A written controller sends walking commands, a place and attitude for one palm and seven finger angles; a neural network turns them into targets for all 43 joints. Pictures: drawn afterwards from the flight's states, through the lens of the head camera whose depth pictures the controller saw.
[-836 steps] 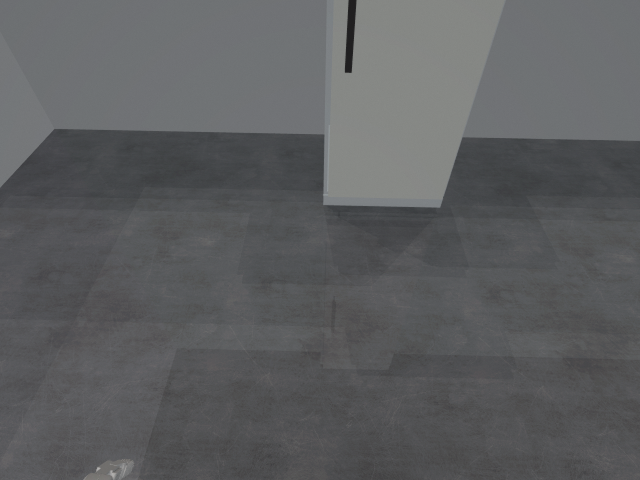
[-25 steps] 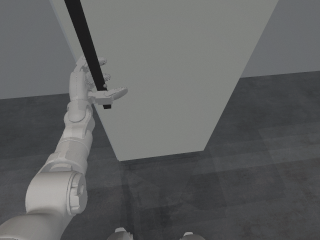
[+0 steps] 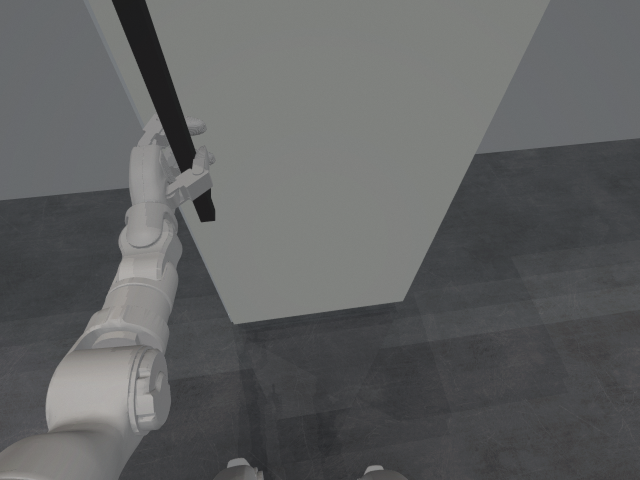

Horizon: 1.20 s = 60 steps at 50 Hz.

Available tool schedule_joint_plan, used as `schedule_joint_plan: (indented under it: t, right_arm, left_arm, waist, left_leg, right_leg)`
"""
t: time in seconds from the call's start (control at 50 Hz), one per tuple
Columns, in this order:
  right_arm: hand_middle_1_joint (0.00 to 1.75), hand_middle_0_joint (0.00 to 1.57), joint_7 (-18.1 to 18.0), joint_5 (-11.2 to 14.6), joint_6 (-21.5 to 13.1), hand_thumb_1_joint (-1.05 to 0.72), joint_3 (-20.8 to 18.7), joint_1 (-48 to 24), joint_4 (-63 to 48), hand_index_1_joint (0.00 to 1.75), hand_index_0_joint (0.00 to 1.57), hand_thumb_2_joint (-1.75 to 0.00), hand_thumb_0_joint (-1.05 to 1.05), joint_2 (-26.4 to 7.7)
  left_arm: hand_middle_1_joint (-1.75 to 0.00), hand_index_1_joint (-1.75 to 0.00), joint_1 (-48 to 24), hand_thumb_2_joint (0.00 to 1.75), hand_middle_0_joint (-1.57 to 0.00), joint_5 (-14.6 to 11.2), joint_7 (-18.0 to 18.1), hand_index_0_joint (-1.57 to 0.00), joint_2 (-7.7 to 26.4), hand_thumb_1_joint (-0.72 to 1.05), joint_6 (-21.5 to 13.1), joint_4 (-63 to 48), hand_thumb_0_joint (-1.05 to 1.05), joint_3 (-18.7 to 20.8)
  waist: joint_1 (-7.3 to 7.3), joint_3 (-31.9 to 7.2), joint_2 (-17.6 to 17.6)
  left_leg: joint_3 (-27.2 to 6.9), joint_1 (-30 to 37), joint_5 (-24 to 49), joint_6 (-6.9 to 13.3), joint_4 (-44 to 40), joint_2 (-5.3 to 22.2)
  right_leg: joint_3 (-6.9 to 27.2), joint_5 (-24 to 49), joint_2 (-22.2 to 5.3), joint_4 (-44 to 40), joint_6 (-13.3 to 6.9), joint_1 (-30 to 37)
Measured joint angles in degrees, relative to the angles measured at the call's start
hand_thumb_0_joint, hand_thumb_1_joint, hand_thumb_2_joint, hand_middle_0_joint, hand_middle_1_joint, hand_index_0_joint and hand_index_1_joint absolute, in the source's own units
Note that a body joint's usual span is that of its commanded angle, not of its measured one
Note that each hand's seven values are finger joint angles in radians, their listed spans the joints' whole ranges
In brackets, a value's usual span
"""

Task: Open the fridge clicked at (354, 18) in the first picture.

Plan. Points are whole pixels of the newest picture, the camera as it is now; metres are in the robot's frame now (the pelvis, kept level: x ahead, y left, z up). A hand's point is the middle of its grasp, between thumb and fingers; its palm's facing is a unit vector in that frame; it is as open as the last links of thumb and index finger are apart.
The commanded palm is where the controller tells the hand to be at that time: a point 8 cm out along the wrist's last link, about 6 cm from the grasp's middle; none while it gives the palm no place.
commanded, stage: grip the handle and tug to test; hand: left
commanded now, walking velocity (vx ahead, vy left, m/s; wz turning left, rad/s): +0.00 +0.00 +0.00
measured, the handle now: (179, 124) +0.54 +0.15 +0.13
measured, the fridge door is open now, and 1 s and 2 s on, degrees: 0 0 4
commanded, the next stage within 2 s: pull the door a little, standing still in 0.56 s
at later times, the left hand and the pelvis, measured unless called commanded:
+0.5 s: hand (202, 174) +0.48 +0.12 +0.10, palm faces +0.06 -1.00 +0.01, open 5.8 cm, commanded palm +0.42 +0.18 +0.10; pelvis +0.02 +0.00 +0.01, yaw -2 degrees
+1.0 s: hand (201, 176) +0.47 +0.12 +0.10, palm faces +0.04 -1.00 +0.02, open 6.0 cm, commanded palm +0.42 +0.17 +0.10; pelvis +0.09 +0.02 +0.03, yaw -3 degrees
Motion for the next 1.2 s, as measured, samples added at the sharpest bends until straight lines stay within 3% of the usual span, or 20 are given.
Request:
schedule_joint_plan:
  t: [0.26, 0.54, 0.7, 0.82, 0.9, 1.0, 1.14, 1.2]
  right_arm:
    - [0.30, 0.20, 0.36, 0.04, 0.08, -0.90, -0.15, -0.47, -0.89, 0.30, 0.20, -0.89, 0.00, 0.23]
    - [0.30, 0.20, 1.07, 0.58, 0.13, -0.90, -0.51, -0.35, -3.27, 0.30, 0.20, -0.89, 0.00, 0.23]
    - [0.30, 0.20, 1.34, 0.80, -0.42, -0.90, -0.60, -1.10, -4.58, 0.30, 0.20, -0.89, 0.00, 0.37]
    - [0.30, 0.20, 0.71, 0.44, -0.89, -0.90, -0.86, -2.63, -2.94, 0.30, 0.20, -0.89, 0.00, 0.43]
    - [0.30, 0.20, 0.84, 0.16, -0.56, -0.91, -1.12, -4.28, -2.85, 0.30, 0.20, -0.89, 0.00, 0.87]
    - [0.30, 0.20, 1.41, 0.55, -0.95, -0.91, -0.47, -3.51, -4.72, 0.30, 0.20, -0.89, 0.00, 1.62]
    - [0.30, 0.20, 2.92, 0.30, -1.93, -0.90, -0.22, -3.84, -7.03, 0.30, 0.20, -0.89, 0.01, 2.59]
    - [0.30, 0.20, -0.18, 0.31, -1.25, -0.90, 0.45, -5.29, -6.14, 0.30, 0.20, -0.89, 0.01, 2.68]
  left_arm:
    - [-1.39, -1.38, 3.03, 0.81, -0.37, -0.54, 0.14, -0.38, -0.71, 0.71, 1.29, -3.97, 0.01, -0.02]
    - [-1.39, -1.37, 13.34, 0.77, -0.31, -2.45, 0.30, -0.33, -2.58, 0.74, 5.29, -17.07, 0.02, -1.71]
    - [-1.35, -1.34, 21.61, 0.77, -0.27, -3.54, 1.01, -0.29, -4.46, 0.75, 6.95, -25.97, 0.02, -4.02]
    - [-1.37, -1.34, 21.28, 0.80, -0.32, -2.30, 1.33, -0.32, -6.59, 0.72, 5.01, -26.58, 0.01, -6.85]
    - [-1.36, -1.33, 22.95, 0.80, -0.31, -2.59, 1.52, -0.33, -7.30, 0.71, 6.88, -29.07, 0.02, -7.84]
    - [-1.32, -1.34, 28.96, 0.79, -0.27, -3.47, 2.18, -0.31, -8.06, 0.73, 9.41, -33.51, 0.03, -9.36]
    - [-1.32, -1.31, 42.73, 0.78, -0.21, -4.05, 2.96, -0.25, -8.84, 0.75, 8.73, -48.01, 0.02, -11.38]
    - [-1.32, -1.32, 45.54, 0.78, -0.24, -0.99, 2.40, -0.25, -7.40, 0.71, 8.74, -50.64, 0.01, -13.30]
  waist:
    - [0.32, -0.20, 0.10]
    - [0.96, -0.84, -0.18]
    - [2.53, -1.24, 0.02]
    - [4.16, -1.49, -0.10]
    - [4.56, -1.12, 0.36]
    - [4.85, -1.88, 0.84]
    - [5.34, -1.72, 0.43]
    - [5.55, 2.19, 0.05]
  left_leg:
    - [0.70, 1.31, -0.27, -0.02, -0.80, 0.11]
    - [2.10, 6.08, -1.14, 0.10, -3.76, 0.11]
    - [0.34, 10.03, -1.08, 0.61, -5.85, -0.80]
    - [-1.70, 9.96, -4.02, -0.31, -4.90, -1.62]
    - [-1.88, 9.91, -1.45, 0.71, -4.06, -2.05]
    - [-1.81, 13.49, 1.50, 1.56, -6.39, -2.28]
    - [-0.75, 18.06, -0.29, 1.60, -8.17, -2.08]
    - [-0.97, 22.63, 3.04, 2.21, -9.61, -3.11]
  right_leg:
    - [0.71, -0.03, 0.09, -0.72, 0.06, 0.93]
    - [2.34, 0.08, 0.23, -3.87, 0.28, 4.98]
    - [3.46, 2.03, 0.51, -5.72, 0.37, 8.07]
    - [2.02, -0.51, -0.02, -5.42, 0.59, 9.05]
    - [2.03, 2.43, -0.28, -4.42, 0.72, 8.90]
    - [2.40, 6.83, -0.34, -6.34, 0.33, 11.66]
    - [2.70, 6.72, -0.63, -9.30, 0.54, 15.40]
    - [1.80, 10.39, -1.84, -9.65, 1.28, 19.39]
